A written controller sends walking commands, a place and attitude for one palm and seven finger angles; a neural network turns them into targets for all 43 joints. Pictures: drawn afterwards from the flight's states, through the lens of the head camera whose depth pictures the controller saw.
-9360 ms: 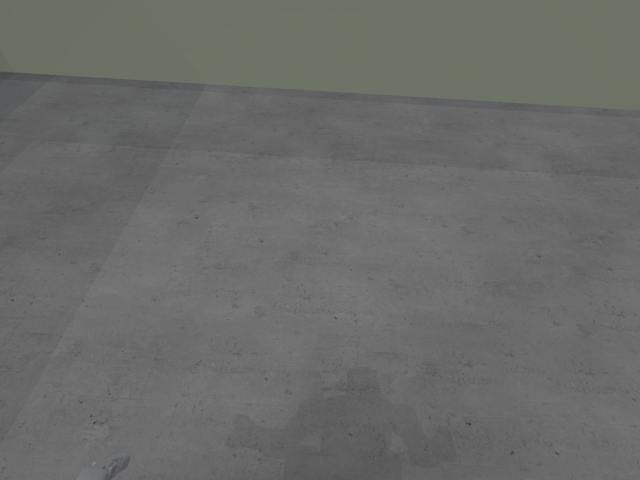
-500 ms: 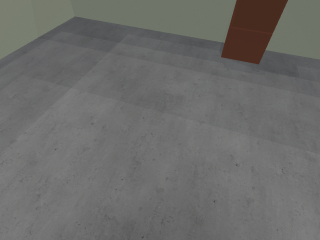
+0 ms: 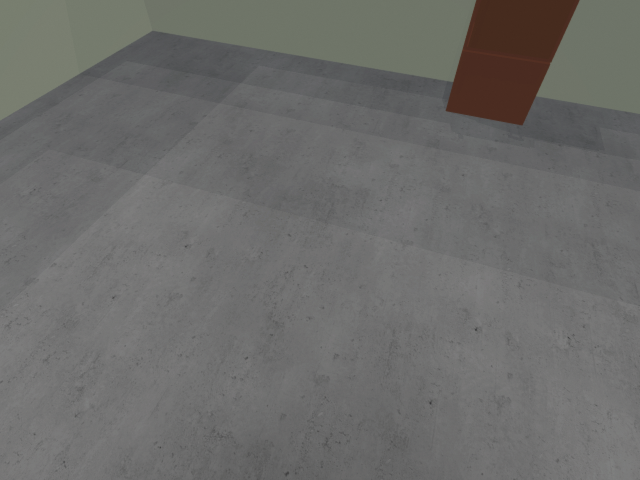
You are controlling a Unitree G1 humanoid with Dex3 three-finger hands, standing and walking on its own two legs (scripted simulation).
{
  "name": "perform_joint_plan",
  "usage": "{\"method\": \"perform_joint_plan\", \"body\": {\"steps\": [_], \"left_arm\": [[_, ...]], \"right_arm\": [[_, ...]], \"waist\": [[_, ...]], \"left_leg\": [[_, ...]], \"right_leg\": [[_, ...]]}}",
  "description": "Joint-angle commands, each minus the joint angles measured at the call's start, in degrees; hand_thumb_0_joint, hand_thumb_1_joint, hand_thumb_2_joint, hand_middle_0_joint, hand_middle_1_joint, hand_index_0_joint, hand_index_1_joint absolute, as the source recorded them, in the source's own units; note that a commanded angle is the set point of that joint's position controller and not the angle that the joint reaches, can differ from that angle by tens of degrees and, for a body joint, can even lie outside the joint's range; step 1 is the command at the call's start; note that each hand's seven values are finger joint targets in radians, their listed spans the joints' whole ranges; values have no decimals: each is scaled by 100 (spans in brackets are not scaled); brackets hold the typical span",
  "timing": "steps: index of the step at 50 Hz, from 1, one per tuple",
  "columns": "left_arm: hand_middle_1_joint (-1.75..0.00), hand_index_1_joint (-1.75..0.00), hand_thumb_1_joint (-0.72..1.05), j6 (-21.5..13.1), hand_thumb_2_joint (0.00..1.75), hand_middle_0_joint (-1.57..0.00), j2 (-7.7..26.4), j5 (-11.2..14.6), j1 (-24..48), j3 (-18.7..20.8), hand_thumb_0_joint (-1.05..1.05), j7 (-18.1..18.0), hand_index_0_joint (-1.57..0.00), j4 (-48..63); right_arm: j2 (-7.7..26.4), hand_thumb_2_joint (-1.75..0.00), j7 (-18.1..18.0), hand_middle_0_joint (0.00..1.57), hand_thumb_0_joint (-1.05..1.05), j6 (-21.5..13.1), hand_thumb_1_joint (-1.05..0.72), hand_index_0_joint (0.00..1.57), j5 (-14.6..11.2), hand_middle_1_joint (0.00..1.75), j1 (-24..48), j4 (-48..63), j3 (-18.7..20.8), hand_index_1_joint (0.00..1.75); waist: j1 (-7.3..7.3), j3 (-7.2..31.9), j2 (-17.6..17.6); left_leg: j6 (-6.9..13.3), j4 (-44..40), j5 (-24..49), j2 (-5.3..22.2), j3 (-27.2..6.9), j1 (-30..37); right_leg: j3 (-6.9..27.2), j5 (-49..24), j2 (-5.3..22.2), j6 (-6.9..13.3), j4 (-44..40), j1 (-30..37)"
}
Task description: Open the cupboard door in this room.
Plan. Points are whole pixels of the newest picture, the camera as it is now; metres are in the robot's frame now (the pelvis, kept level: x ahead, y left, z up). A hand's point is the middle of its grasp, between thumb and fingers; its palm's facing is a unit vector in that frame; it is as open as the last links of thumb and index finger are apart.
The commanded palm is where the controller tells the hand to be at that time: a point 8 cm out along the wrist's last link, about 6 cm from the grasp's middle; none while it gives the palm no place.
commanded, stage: turn or walk to find it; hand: left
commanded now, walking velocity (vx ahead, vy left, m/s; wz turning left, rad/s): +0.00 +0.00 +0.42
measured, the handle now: out of the picture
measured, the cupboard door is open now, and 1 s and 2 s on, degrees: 0 0 0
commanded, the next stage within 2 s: stand and wait in 0.16 s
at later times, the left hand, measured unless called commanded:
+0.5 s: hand out of the picture +0.00 +0.20 -0.18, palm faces +0.12 -0.97 -0.19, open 7.4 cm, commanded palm none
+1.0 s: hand out of the picture -0.04 +0.19 -0.20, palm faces +0.27 -0.94 -0.19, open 7.4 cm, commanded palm none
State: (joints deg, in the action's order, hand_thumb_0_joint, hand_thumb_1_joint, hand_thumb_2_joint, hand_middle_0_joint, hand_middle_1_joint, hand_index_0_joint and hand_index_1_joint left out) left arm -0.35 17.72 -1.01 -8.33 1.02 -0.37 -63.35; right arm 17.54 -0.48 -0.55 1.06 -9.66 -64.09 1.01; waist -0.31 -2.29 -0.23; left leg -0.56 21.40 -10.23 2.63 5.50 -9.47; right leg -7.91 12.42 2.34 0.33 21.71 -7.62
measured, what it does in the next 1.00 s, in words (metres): steps on the spot: right foot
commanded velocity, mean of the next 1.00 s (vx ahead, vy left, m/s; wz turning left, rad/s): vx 0.00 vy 0.00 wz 0.18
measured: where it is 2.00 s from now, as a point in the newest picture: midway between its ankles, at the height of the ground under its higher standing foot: outside the picture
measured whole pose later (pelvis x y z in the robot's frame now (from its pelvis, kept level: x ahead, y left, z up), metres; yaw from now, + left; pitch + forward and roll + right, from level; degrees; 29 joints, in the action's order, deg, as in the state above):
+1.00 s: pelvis -0.02 +0.01 -0.01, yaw +15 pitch +0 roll -1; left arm 2.6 11.8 -1.0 -11.7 2.1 -1.5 -60.4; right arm 9.6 -1.2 0.0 1.4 -11.8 -60.5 2.3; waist 0.2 -4.9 2.7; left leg 2.0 32.0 -16.3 1.0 3.6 -15.7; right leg -4.4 29.4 4.4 -2.6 52.4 -20.1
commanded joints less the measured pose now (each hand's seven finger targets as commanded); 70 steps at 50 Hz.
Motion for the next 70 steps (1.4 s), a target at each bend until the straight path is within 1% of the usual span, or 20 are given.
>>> {"method": "perform_joint_plan", "body": {"steps": [1,10,12,14,16,23,27,31,35,40,43,45,48,55,59,61,63,64,66,70], "left_arm": [[-30,-30,90,35,90,-20,527,29,-248,110,0,-114,-20,283],[-30,-30,90,80,90,-20,664,-33,-185,231,0,-159,-20,671],[-30,-30,90,93,90,-20,547,-24,-154,212,0,-154,-20,698],[-30,-30,90,129,90,-20,104,36,-238,126,0,-133,-20,745],[-30,-30,90,170,90,-20,9,31,-120,86,0,-162,-20,729],[-30,-30,90,100,90,-20,-291,4,-485,22,0,-90,-20,408],[-30,-30,90,4,90,-20,-180,5,-951,50,0,-121,-20,146],[-30,-30,90,-22,90,-20,294,4,-714,84,0,-169,-20,187],[-30,-30,90,47,90,-20,269,-25,-615,190,0,-167,-20,343],[-30,-30,90,11,90,-20,362,-95,-694,322,0,-188,-20,484],[-30,-30,90,52,90,-20,349,-10,-712,361,0,-174,-20,572],[-30,-30,90,99,90,-20,-214,55,-735,219,0,-152,-20,793],[-30,-30,90,179,90,-20,-189,15,-394,209,0,-175,-20,684],[-30,-30,90,132,90,-20,-451,24,-391,78,0,-109,-20,506],[-30,-30,90,74,90,-20,-402,13,-978,65,0,-138,-20,244],[-30,-30,90,0,90,-20,-29,-30,-1031,136,0,-186,-20,238],[-30,-30,90,-1,90,-20,512,-40,-811,232,0,-177,-20,412],[-30,-30,90,-1,90,-20,496,-46,-730,269,0,-171,-20,475],[-30,-30,90,13,90,-20,192,-59,-531,218,0,-174,-20,518],[-30,-30,90,-49,90,-20,108,-68,-683,198,0,-159,-20,482]], "right_arm": [[375,-90,25,20,0,70,-90,20,-2,30,-72,376,30,30],[187,-90,38,20,0,209,-90,20,3,30,-238,702,156,30],[147,-90,44,20,0,172,-90,20,-16,30,-417,695,166,30],[429,-90,12,20,0,71,-90,20,29,30,-641,634,194,30],[541,-90,-99,20,0,10,-90,20,24,30,-656,521,239,30],[341,-90,-172,20,0,-41,-90,20,-5,30,-468,435,265,30],[349,-90,-145,20,0,-41,-90,20,-66,30,-385,323,309,30],[-309,-90,-31,20,0,47,-90,20,-97,30,-387,400,165,30],[-210,-90,-24,20,0,218,-90,20,-9,30,-313,453,243,30],[-298,-90,1,20,0,196,-90,20,-57,30,-273,606,265,30],[-166,-90,11,20,0,91,-90,20,-58,30,-579,604,270,30],[479,-90,-50,20,0,-3,-90,20,-2,30,-958,575,384,30],[210,-90,-160,20,0,-9,-90,20,15,30,-652,569,320,30],[150,-90,-176,20,0,-19,-90,20,18,30,-597,460,287,30],[148,-90,-134,20,0,11,-90,20,-30,30,-388,437,308,30],[-132,-90,-87,20,0,32,-90,20,-90,30,-367,504,292,30],[-349,-90,-26,20,0,127,-90,20,-77,30,-187,686,233,30],[-273,-90,-31,20,0,229,-90,20,-41,30,-34,706,282,30],[-240,-90,-20,20,0,278,-90,20,-18,30,-135,611,321,30],[-446,-90,-22,20,0,206,-90,20,-58,30,-363,481,238,30]], "waist": [[95,101,27],[76,146,859],[-20,181,543],[-81,308,-1011],[-125,224,-1399],[-33,517,-572],[129,533,-498],[-37,-45,488],[64,-676,1232],[116,-380,1026],[-20,230,411],[-100,574,-1685],[-95,461,-1142],[-100,379,-737],[139,398,-658],[146,225,79],[132,-194,1186],[232,-364,1551],[127,-718,1289],[101,-181,920]], "left_leg": [[10,15,713,534,-598,-450],[-121,1776,-932,205,-265,-976],[-71,1144,-17,356,-340,-471],[421,38,1734,1146,-1789,-126],[988,-644,1791,1615,-2530,-36],[1005,-392,1439,1128,-1651,453],[646,-51,1070,764,-1270,71],[-12,472,-412,-21,-559,-586],[-46,1781,-1064,-22,-388,-896],[-117,2093,-1557,28,-239,-1255],[-54,477,103,102,-314,-279],[872,-160,3274,1769,-2495,730],[1143,-317,2078,1575,-2090,177],[971,-271,2202,1179,-1445,378],[669,-14,1360,874,-1271,-63],[238,582,471,429,-930,-824],[-76,1389,-1365,-190,-380,-1239],[-59,2115,-1839,-94,-514,-1191],[7,2879,-1688,-31,-648,-1225],[-73,2446,-1579,-59,-401,-1158]], "right_leg": [[544,-522,883,-20,-180,49],[642,-1606,1802,725,33,-122],[354,-1285,1548,489,418,-507],[-165,158,497,-179,1565,-889],[454,2026,224,-201,2868,-1279],[594,1522,201,-242,2149,-1208],[459,170,132,-242,296,-199],[1437,-41,1360,238,-416,-539],[1517,558,1508,576,-799,-1207],[998,-2025,1696,774,30,-403],[509,-2025,1416,302,1081,-371],[4,1629,272,-377,2718,-1792],[768,1909,330,-246,3715,-1751],[573,1472,199,-332,2248,-1296],[341,211,104,-331,541,-307],[976,-464,697,-179,-122,209],[1871,-358,1914,508,-667,-431],[2011,234,1939,732,-937,-951],[1814,504,1707,812,-997,-1375],[1130,-1447,1354,736,-367,-432]]}}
